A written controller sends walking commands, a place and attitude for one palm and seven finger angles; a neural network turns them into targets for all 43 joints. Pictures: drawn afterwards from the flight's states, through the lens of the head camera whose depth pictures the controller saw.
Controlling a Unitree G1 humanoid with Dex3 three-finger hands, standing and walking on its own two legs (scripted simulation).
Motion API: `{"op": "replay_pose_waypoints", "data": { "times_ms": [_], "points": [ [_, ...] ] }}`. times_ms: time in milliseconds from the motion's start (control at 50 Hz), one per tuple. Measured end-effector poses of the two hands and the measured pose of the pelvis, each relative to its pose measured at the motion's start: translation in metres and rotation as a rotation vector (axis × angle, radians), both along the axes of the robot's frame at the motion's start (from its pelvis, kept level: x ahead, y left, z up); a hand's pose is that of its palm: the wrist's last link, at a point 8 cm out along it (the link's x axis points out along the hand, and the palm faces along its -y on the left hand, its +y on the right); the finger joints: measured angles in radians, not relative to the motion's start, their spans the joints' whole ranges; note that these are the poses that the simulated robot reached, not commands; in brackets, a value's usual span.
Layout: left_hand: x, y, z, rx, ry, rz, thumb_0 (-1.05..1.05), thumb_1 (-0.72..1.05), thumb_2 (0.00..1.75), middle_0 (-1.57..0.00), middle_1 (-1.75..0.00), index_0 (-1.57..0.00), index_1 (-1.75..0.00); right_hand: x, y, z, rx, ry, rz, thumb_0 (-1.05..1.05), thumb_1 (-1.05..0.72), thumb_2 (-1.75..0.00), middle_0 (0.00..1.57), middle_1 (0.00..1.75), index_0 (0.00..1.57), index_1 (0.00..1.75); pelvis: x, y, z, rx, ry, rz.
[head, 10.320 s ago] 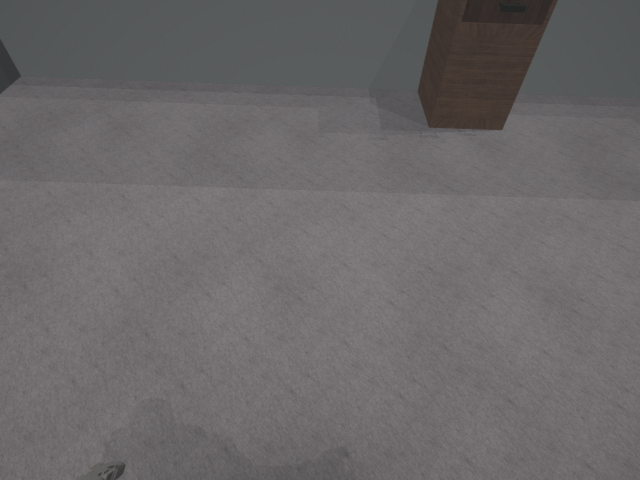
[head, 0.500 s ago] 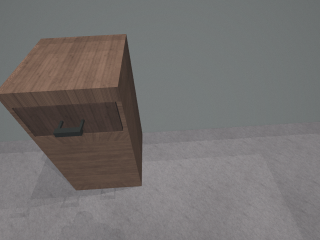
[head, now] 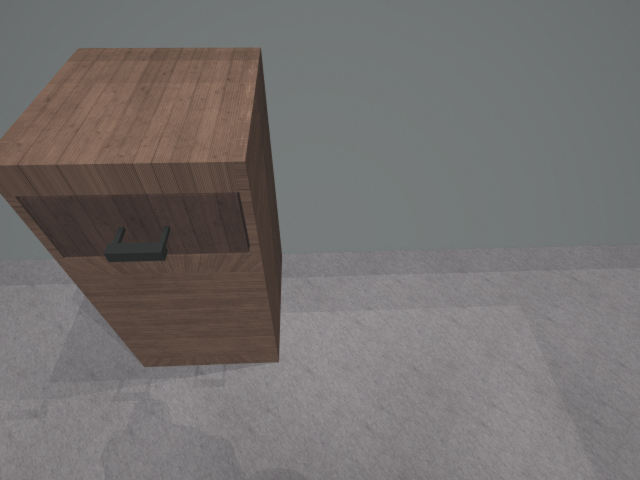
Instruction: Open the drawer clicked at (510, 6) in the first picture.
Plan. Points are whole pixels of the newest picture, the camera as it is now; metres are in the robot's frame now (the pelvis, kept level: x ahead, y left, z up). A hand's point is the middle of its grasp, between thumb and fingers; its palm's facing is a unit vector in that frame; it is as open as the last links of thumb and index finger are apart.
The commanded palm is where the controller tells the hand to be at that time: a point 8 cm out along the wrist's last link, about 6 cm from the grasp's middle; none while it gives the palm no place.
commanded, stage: look again from close up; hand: left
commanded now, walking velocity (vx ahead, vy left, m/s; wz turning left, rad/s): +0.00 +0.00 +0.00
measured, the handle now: (139, 242) +0.53 +0.37 -0.10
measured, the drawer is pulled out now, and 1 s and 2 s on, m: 0.00 0.00 0.00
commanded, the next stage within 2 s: shuffle to correct the standing spot in 0.32 s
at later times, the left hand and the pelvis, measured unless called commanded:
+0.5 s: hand out of the picture -0.01 +0.22 -0.17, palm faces +0.02 -0.98 -0.21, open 7.4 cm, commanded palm none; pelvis -0.01 +0.03 +0.01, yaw +0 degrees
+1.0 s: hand out of the picture +0.05 +0.25 -0.17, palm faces +0.09 -0.97 -0.21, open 7.4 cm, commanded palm none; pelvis +0.01 +0.06 +0.01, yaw +4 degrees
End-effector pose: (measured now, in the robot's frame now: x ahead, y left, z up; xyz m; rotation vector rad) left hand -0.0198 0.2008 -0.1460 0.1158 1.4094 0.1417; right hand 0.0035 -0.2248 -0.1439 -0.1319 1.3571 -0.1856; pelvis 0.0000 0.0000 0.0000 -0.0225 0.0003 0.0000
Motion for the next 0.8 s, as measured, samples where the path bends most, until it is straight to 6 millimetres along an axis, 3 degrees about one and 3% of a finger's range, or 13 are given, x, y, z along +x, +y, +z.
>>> {"op": "replay_pose_waypoints", "data": {
  "times_ms": [120, 240, 380, 540, 620, 740, 800],
  "points": [
    [0.016, 0.032, -0.002, 0.023, -0.057, 0.006, 0.01, 0.91, 0.9, -0.2, -0.3, -0.2, -0.3, 0.028, 0.011, 0.008, -0.034, -0.094, 0.045, 0.02, -0.93, -0.9, 0.2, 0.29, 0.19, 0.3, 0.0, 0.017, 0.0, 0.008, -0.016, -0.001],
    [0.023, 0.056, 0.003, 0.046, -0.081, -0.014, 0.01, 0.91, 0.9, -0.2, -0.3, -0.19, -0.3, 0.036, 0.022, 0.013, -0.032, -0.127, 0.06, 0.01, -0.93, -0.9, 0.2, 0.29, 0.2, 0.3, -0.003, 0.027, 0.002, 0.014, -0.013, -0.006],
    [0.017, 0.067, 0.007, 0.052, -0.055, -0.027, 0.01, 0.91, 0.9, -0.19, -0.3, -0.19, -0.3, 0.021, 0.027, 0.013, -0.025, -0.083, 0.06, 0.01, -0.93, -0.9, 0.2, 0.3, 0.2, 0.3, -0.005, 0.033, 0.005, 0.021, -0.005, -0.009],
    [0.003, 0.061, 0.006, 0.044, -0.014, -0.009, 0.01, 0.91, 0.9, -0.19, -0.3, -0.19, -0.3, -0.007, 0.031, 0.006, 0.0, 0.015, 0.056, 0.01, -0.91, -0.9, 0.2, 0.3, 0.2, 0.3, -0.007, 0.033, 0.003, 0.024, -0.001, 0.005],
    [-0.004, 0.063, 0.001, 0.046, -0.011, 0.029, 0.01, 0.91, 0.9, -0.2, -0.3, -0.2, -0.3, -0.01, 0.03, 0.0, 0.003, 0.057, 0.071, 0.01, -0.91, -0.9, 0.2, 0.3, 0.2, 0.3, -0.007, 0.035, -0.002, 0.018, 0.004, 0.03],
    [-0.013, 0.083, -0.013, 0.046, 0.007, 0.094, 0.01, 0.91, 0.9, -0.2, -0.3, -0.2, -0.3, 0.013, 0.036, 0.001, -0.039, 0.045, 0.11, 0.01, -0.91, -0.9, 0.2, 0.3, 0.2, 0.3, 0.0, 0.051, -0.011, 0.034, -0.001, 0.064],
    [-0.009, 0.094, -0.01, 0.051, 0.035, 0.085, 0.01, 0.91, 0.9, -0.2, -0.3, -0.2, -0.3, 0.026, 0.042, 0.005, -0.049, -0.008, 0.105, 0.01, -0.91, -0.9, 0.2, 0.29, 0.2, 0.3, 0.003, 0.06, -0.009, 0.028, 0.007, 0.05]
  ]
}}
